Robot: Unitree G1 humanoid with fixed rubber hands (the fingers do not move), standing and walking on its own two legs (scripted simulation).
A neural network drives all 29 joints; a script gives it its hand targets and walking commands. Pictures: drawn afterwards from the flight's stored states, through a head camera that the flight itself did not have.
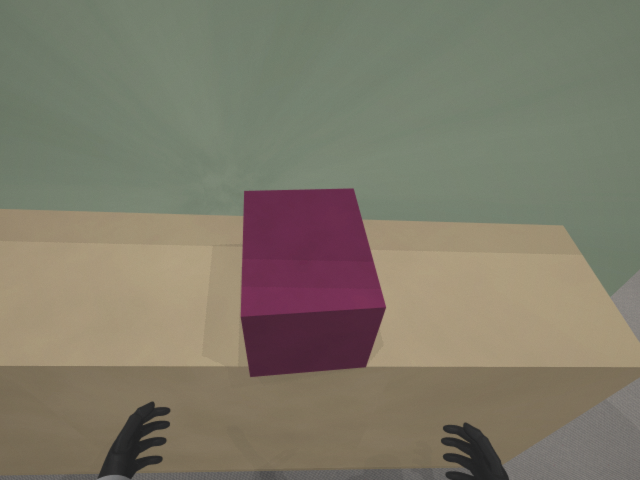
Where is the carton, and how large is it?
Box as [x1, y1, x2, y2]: [241, 188, 385, 376]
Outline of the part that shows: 353,188 244,191 241,321 250,376 365,366 385,305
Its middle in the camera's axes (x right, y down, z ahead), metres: -0.03 +0.06 +0.63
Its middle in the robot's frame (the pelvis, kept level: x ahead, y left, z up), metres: +0.43 +0.03 -0.03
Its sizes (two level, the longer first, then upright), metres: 0.242 0.185 0.174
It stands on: a pedestal, 0.67 m high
